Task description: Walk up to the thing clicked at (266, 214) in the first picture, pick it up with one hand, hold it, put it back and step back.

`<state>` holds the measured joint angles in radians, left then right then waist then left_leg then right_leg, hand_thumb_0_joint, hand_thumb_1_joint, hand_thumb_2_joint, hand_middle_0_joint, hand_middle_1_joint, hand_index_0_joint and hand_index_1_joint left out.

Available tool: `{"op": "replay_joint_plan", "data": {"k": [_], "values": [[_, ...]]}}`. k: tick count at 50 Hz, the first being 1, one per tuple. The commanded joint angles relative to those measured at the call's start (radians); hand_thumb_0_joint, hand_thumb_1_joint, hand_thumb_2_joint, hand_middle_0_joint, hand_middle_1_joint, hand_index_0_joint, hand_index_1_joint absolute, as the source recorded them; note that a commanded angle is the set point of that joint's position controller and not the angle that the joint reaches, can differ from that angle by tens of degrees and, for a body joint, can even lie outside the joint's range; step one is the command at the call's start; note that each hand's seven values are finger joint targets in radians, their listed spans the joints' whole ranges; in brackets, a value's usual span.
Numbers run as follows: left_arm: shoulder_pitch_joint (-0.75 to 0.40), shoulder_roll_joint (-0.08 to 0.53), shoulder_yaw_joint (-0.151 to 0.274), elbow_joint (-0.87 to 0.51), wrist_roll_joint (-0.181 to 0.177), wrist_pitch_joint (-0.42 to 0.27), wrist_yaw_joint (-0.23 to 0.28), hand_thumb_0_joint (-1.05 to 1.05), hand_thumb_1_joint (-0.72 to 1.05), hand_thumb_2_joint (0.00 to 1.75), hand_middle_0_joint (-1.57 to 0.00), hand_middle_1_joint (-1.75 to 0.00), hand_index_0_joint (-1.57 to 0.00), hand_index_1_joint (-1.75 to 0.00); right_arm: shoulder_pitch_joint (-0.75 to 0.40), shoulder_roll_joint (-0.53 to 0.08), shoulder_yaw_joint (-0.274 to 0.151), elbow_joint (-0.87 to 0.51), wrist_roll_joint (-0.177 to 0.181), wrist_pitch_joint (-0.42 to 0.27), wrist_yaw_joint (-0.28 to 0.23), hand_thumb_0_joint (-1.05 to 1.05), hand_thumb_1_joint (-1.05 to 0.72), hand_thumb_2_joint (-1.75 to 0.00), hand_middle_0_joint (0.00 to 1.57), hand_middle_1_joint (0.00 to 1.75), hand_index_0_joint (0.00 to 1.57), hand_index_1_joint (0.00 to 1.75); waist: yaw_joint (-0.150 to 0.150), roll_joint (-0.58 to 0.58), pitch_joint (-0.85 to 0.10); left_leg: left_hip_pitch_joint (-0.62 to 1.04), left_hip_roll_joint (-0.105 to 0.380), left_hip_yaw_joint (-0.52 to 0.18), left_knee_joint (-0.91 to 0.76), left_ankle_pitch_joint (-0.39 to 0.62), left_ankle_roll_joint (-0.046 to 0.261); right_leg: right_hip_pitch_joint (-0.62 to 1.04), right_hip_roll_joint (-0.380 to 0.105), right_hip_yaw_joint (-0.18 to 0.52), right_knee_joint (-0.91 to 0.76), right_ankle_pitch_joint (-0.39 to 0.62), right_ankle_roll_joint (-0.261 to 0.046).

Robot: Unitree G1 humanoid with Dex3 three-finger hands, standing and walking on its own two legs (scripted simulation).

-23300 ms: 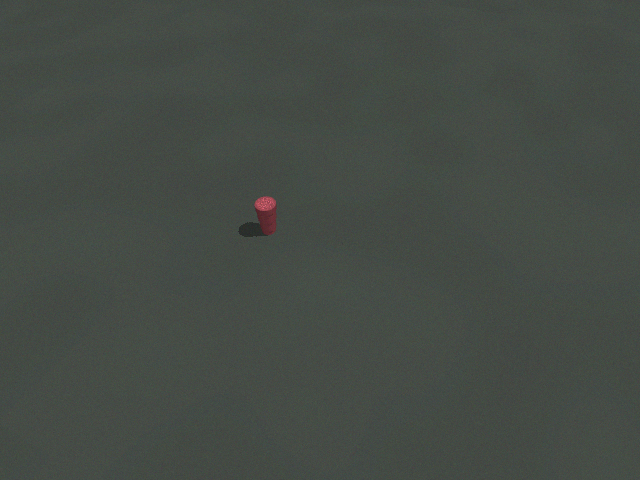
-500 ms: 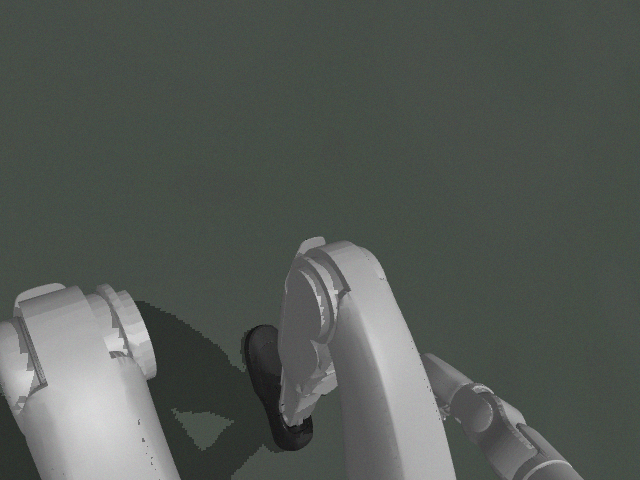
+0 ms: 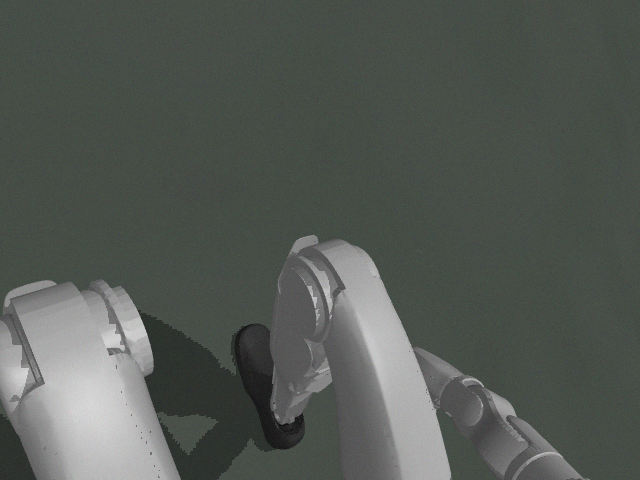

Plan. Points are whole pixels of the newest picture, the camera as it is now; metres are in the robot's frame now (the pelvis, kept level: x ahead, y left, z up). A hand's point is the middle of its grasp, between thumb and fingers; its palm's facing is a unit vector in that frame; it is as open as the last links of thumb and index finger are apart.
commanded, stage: open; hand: left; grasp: from the side
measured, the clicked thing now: out of the picture +0.41 +0.29 -0.19
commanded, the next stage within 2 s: withdraw in 0.26 s
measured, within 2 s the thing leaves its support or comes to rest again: rests again in 0.72 s
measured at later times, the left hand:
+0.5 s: hand out of the picture +0.42 +0.31 -0.16, palm faces +0.45 -0.89 +0.03, open 16.9 cm
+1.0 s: hand out of the picture +0.38 +0.39 -0.06, palm faces +0.42 -0.89 -0.16, open 17.6 cm
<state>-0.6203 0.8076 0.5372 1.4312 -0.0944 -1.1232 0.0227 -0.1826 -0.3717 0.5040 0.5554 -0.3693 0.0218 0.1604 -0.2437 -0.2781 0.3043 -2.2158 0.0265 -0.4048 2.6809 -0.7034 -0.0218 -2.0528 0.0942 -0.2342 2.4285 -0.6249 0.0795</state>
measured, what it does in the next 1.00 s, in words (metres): stands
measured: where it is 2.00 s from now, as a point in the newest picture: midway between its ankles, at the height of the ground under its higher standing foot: (198, 451)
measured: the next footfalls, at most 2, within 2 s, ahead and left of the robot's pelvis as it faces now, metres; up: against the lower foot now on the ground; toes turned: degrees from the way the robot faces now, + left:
none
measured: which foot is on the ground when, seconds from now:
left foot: down 0.00-1.00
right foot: down 0.00-1.00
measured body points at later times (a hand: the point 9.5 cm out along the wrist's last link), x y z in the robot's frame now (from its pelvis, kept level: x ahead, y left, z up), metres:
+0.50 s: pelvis +0.00 +0.00 +0.00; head +0.21 +0.20 +0.34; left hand +0.39 +0.35 -0.16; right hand +0.18 -0.23 -0.03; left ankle +0.08 +0.13 -0.24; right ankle +0.14 -0.13 -0.24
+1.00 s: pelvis +0.00 +0.00 +0.04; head +0.18 +0.16 +0.42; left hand +0.35 +0.43 -0.05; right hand +0.20 -0.23 -0.03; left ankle +0.08 +0.13 -0.24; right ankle +0.14 -0.13 -0.24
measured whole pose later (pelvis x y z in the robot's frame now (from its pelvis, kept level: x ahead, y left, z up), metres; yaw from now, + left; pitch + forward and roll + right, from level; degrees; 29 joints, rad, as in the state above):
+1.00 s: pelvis +0.00 +0.00 +0.04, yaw +4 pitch +21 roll -14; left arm -0.59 0.75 0.52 1.09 -0.01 -0.65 -0.12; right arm -0.02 -0.29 0.23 0.61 -0.15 0.08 0.12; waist -0.14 -0.13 0.06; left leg -2.25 0.04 -0.26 2.52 -0.67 0.01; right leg -2.10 0.04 -0.15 2.35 -0.65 0.04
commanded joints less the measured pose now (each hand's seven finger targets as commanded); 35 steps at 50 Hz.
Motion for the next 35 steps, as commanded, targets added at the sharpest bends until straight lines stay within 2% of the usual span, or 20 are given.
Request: {"op": "replay_joint_plan", "data": {"k": [1,3,4,6,8,13,14,15,16,20,22,23,24,25,26,29,31,32,34,35], "values": [[-0.201,0.170,0.002,-0.149,0.002,-0.081,0.004,0.00,-0.42,0.51,-0.76,-0.68,-0.78,-0.66,0.016,-0.356,-0.122,-0.019,-0.001,0.003,-0.023,0.00,-0.92,-0.90,0.20,0.30,0.20,0.30,-0.099,0.544,-0.541,0.370,0.061,0.111,-0.336,0.095,-0.010,0.237,0.028,-0.137,-0.164,0.160,-0.079],[-0.204,0.169,-0.003,-0.145,0.005,-0.078,0.004,0.00,-0.52,0.38,-0.61,-0.53,-0.62,-0.53,0.016,-0.358,-0.123,-0.020,-0.002,0.005,-0.023,0.00,-0.92,-0.90,0.20,0.30,0.20,0.30,-0.102,0.560,-0.536,0.379,0.062,0.108,-0.343,0.091,-0.013,0.230,0.028,-0.139,-0.164,0.157,-0.080],[-0.190,0.187,0.011,-0.142,0.008,-0.078,0.005,0.00,-0.54,0.33,-0.56,-0.46,-0.56,-0.47,0.020,-0.366,-0.128,-0.015,-0.002,0.005,-0.024,0.00,-0.92,-0.90,0.20,0.30,0.20,0.30,-0.100,0.561,-0.532,0.386,0.065,0.103,-0.347,0.095,-0.014,0.223,0.026,-0.142,-0.158,0.161,-0.081],[-0.203,0.161,-0.011,-0.148,0.009,-0.076,0.006,0.00,-0.60,0.27,-0.50,-0.40,-0.50,-0.40,0.011,-0.362,-0.127,-0.019,-0.002,0.007,-0.022,0.00,-0.93,-0.90,0.20,0.30,0.20,0.30,-0.105,0.569,-0.520,0.387,0.065,0.101,-0.354,0.091,-0.017,0.215,0.024,-0.143,-0.157,0.155,-0.081],[-0.172,0.173,0.011,-0.142,0.006,-0.071,0.010,0.00,-0.61,0.26,-0.48,-0.38,-0.48,-0.39,0.022,-0.361,-0.127,-0.015,-0.004,0.007,-0.021,0.00,-0.93,-0.91,0.20,0.30,0.20,0.30,-0.093,0.562,-0.551,0.402,0.065,0.102,-0.347,0.117,-0.017,0.238,0.028,-0.140,-0.158,0.175,-0.081],[-0.193,0.152,-0.010,-0.154,-0.001,-0.071,0.010,0.00,-0.61,0.19,-0.33,-0.24,-0.32,-0.25,0.020,-0.353,-0.121,-0.021,-0.002,0.005,-0.019,0.00,-0.93,-0.91,0.20,0.30,0.20,0.30,-0.102,0.538,-0.552,0.375,0.061,0.108,-0.331,0.121,-0.008,0.253,0.033,-0.138,-0.169,0.184,-0.080],[-0.183,0.128,-0.027,-0.139,0.000,-0.070,0.008,0.00,-0.61,0.17,-0.31,-0.21,-0.30,-0.22,0.022,-0.353,-0.122,-0.011,0.000,0.007,-0.019,0.00,-0.92,-0.91,0.20,0.30,0.20,0.30,-0.105,0.540,-0.527,0.379,0.062,0.101,-0.345,0.117,-0.012,0.236,0.028,-0.141,-0.165,0.176,-0.079],[-0.198,0.145,-0.022,-0.145,0.004,-0.070,0.010,0.00,-0.61,0.16,-0.29,-0.19,-0.29,-0.20,0.023,-0.355,-0.121,-0.015,-0.001,0.007,-0.020,0.00,-0.93,-0.91,0.20,0.30,0.20,0.30,-0.109,0.548,-0.532,0.387,0.064,0.098,-0.347,0.114,-0.014,0.233,0.030,-0.144,-0.165,0.172,-0.080],[-0.204,0.179,-0.004,-0.163,0.005,-0.073,0.014,0.00,-0.61,0.14,-0.26,-0.16,-0.25,-0.17,0.021,-0.358,-0.122,-0.019,-0.001,0.007,-0.020,0.00,-0.92,-0.91,0.20,0.30,0.20,0.30,-0.098,0.553,-0.548,0.383,0.064,0.102,-0.341,0.110,-0.011,0.241,0.032,-0.139,-0.166,0.170,-0.081],[-0.207,0.151,-0.021,-0.140,0.001,-0.074,0.012,0.00,-0.61,0.09,-0.09,-0.05,-0.08,-0.06,0.014,-0.349,-0.118,-0.017,-0.001,0.008,-0.019,0.00,-0.90,-0.90,0.20,0.30,0.20,0.30,-0.106,0.530,-0.512,0.351,0.062,0.107,-0.343,0.056,-0.005,0.225,0.033,-0.140,-0.180,0.129,-0.080],[-0.197,0.199,0.010,-0.168,0.006,-0.075,0.008,0.00,-0.60,0.09,-0.08,-0.04,-0.07,-0.05,0.024,-0.352,-0.121,-0.011,0.000,0.010,-0.026,0.00,-0.89,-0.90,0.20,0.30,0.20,0.30,-0.084,0.553,-0.538,0.384,0.067,0.107,-0.346,0.090,-0.010,0.239,0.031,-0.134,-0.174,0.151,-0.080],[-0.207,0.210,0.004,-0.182,0.014,-0.075,0.004,0.00,-0.58,0.08,-0.07,-0.03,-0.06,-0.03,0.025,-0.354,-0.122,-0.005,0.001,0.013,-0.026,0.00,-0.90,-0.90,0.20,0.30,0.20,0.30,-0.087,0.579,-0.533,0.393,0.069,0.103,-0.358,0.090,-0.014,0.229,0.028,-0.134,-0.166,0.144,-0.082],[-0.203,0.225,0.024,-0.198,0.012,-0.072,0.001,0.00,-0.59,0.09,-0.07,-0.03,-0.06,-0.04,0.032,-0.352,-0.126,-0.002,0.003,0.016,-0.027,0.00,-0.90,-0.90,0.20,0.30,0.20,0.30,-0.080,0.584,-0.539,0.394,0.071,0.104,-0.362,0.086,-0.013,0.229,0.027,-0.131,-0.166,0.141,-0.082],[-0.195,0.274,0.066,-0.252,0.012,-0.068,0.001,0.00,-0.59,0.09,-0.07,-0.03,-0.06,-0.04,0.029,-0.358,-0.133,-0.015,0.005,0.015,-0.029,0.00,-0.90,-0.90,0.20,0.30,0.20,0.30,-0.059,0.606,-0.574,0.415,0.071,0.110,-0.362,0.115,-0.014,0.245,0.028,-0.123,-0.163,0.164,-0.083],[-0.180,0.239,0.049,-0.241,0.009,-0.054,-0.007,0.00,-0.61,0.09,-0.07,-0.03,-0.07,-0.04,0.048,-0.349,-0.135,0.005,0.008,0.021,-0.028,0.00,-0.90,-0.90,0.20,0.30,0.20,0.30,-0.061,0.615,-0.586,0.428,0.071,0.115,-0.365,0.118,-0.017,0.245,0.025,-0.118,-0.164,0.161,-0.084],[-0.196,0.300,0.100,-0.407,0.006,-0.022,-0.025,0.00,-0.58,0.08,-0.06,-0.02,-0.05,-0.03,0.049,-0.351,-0.166,-0.033,0.022,0.024,-0.033,0.00,-0.90,-0.90,0.20,0.30,0.20,0.30,-0.026,0.697,-0.669,0.474,0.069,0.127,-0.395,0.155,-0.023,0.245,0.020,-0.106,-0.158,0.187,-0.093],[-0.129,0.223,0.057,-0.416,0.005,0.030,-0.056,0.00,-0.57,0.07,-0.06,-0.02,-0.05,-0.02,0.077,-0.343,-0.196,-0.022,0.038,0.029,-0.032,0.00,-0.90,-0.90,0.20,0.30,0.20,0.30,-0.023,0.707,-0.685,0.477,0.065,0.138,-0.412,0.155,-0.024,0.232,0.015,-0.095,-0.166,0.185,-0.096],[-0.137,0.204,0.041,-0.460,-0.004,0.050,-0.075,0.00,-0.57,0.07,-0.06,-0.02,-0.06,-0.02,0.086,-0.340,-0.207,-0.023,0.049,0.029,-0.033,0.00,-0.91,-0.90,0.20,0.30,0.20,0.30,-0.024,0.708,-0.679,0.459,0.063,0.141,-0.422,0.136,-0.022,0.211,0.012,-0.090,-0.171,0.173,-0.098],[-0.101,0.204,0.041,-0.519,-0.018,0.106,-0.107,0.00,-0.60,0.06,-0.06,-0.03,-0.06,-0.03,0.105,-0.335,-0.236,-0.031,0.078,0.032,-0.041,0.00,-0.90,-0.90,0.20,0.30,0.20,0.30,0.007,0.717,-0.701,0.462,0.060,0.149,-0.447,0.133,-0.022,0.187,0.008,-0.080,-0.174,0.167,-0.102],[-0.082,0.171,0.026,-0.524,-0.030,0.134,-0.129,0.00,-0.60,0.05,-0.05,-0.02,-0.06,-0.02,0.128,-0.332,-0.250,-0.020,0.091,0.036,-0.044,0.00,-0.90,-0.90,0.20,0.30,0.20,0.30,0.012,0.718,-0.713,0.472,0.058,0.150,-0.454,0.147,-0.023,0.176,0.007,-0.077,-0.173,0.174,-0.104]]}}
